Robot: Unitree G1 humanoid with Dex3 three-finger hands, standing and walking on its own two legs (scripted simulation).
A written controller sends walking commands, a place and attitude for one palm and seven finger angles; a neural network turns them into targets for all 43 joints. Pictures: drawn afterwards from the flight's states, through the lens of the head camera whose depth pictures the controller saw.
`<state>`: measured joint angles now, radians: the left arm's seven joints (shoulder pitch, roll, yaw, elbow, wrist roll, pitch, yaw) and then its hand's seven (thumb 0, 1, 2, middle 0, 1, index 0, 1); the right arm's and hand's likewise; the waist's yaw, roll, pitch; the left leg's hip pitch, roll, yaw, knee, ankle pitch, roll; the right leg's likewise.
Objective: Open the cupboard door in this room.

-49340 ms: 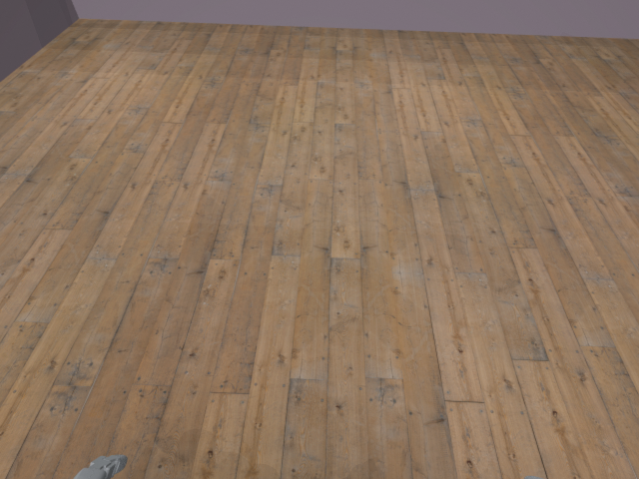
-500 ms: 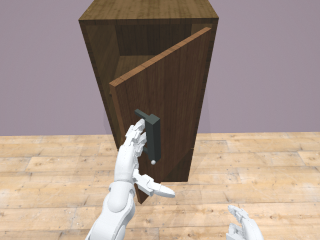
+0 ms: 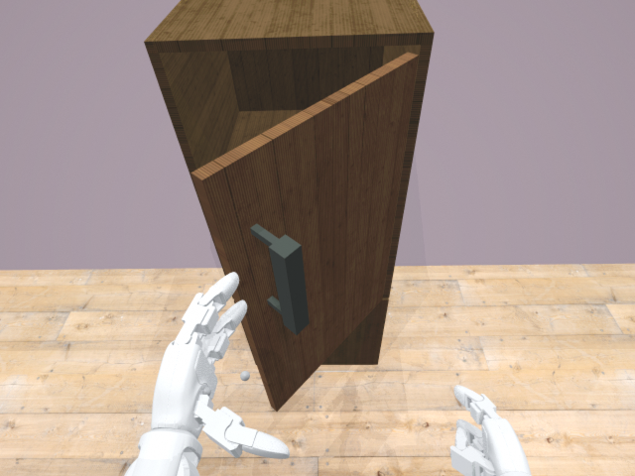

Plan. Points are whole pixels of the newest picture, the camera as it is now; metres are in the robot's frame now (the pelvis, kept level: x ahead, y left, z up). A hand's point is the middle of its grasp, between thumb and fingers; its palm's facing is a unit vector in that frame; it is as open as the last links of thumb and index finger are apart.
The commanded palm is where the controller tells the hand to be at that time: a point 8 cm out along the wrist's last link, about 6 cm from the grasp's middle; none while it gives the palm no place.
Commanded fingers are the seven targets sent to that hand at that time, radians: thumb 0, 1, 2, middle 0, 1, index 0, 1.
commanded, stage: slide the hand sideways off the handle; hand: left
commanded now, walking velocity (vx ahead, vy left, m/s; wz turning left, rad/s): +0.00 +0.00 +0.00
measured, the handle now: (279, 280) +0.33 +0.07 +0.09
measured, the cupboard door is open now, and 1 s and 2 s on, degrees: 48 48 48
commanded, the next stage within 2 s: draw the hand back to the body in 0.12 s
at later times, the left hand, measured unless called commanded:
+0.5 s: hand (191, 379) +0.20 +0.14 +0.11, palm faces +0.02 -1.00 -0.04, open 16.3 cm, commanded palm +0.16 +0.19 +0.12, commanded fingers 0.00 -0.50 0.30 -0.15 -0.30 -0.15 -0.30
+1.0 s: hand (85, 374) +0.19 +0.23 +0.14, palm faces +0.24 -0.92 -0.30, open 14.1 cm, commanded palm +0.15 +0.28 +0.16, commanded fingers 0.00 0.20 0.60 -0.17 -0.30 -0.17 -0.30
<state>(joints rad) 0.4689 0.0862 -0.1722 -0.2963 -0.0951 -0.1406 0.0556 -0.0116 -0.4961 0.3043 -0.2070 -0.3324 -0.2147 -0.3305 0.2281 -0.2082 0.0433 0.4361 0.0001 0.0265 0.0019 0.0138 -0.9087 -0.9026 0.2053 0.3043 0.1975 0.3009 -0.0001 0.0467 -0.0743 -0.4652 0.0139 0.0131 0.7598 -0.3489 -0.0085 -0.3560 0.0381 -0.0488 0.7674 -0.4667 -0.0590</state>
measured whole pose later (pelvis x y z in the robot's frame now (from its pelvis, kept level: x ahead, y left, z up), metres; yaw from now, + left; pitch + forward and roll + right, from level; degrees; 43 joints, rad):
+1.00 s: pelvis +0.00 +0.03 +0.02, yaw +0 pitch -2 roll -1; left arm 0.53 0.29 0.10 -0.43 -0.07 -0.05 0.09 -0.01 -0.12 0.46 -0.16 -0.30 -0.17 -0.30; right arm 0.20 -0.22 0.07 0.56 0.00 -0.09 -0.10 0.01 -0.91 -0.90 0.21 0.30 0.20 0.30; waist 0.05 0.05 0.00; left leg -0.27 -0.01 0.02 0.56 -0.26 0.03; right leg -0.13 0.02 -0.04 0.50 -0.33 -0.02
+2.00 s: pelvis +0.00 +0.02 +0.03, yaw +0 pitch -3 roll -1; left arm 0.47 0.36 0.36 -0.39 -0.08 -0.11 0.11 0.02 0.89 0.90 -0.21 -0.31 -0.21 -0.30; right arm 0.17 -0.24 0.02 0.63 0.00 -0.07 -0.08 0.01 -0.91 -0.90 0.21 0.30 0.20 0.30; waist 0.05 0.07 0.03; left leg -0.18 0.01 0.02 0.43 -0.20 0.02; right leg -0.03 0.05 -0.04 0.33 -0.25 -0.03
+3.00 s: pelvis -0.14 +0.08 +0.03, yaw +0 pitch +1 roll -5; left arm 0.52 0.43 0.46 -0.59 -0.05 -0.21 0.18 0.02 0.89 0.90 -0.21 -0.31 -0.21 -0.30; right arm 0.18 -0.16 0.00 0.63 -0.02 -0.12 -0.05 0.01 -0.91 -0.90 0.21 0.30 0.20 0.30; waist 0.01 0.00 0.03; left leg -0.44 0.03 0.01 0.46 -0.05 0.08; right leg -0.39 0.09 0.02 1.00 -0.49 0.01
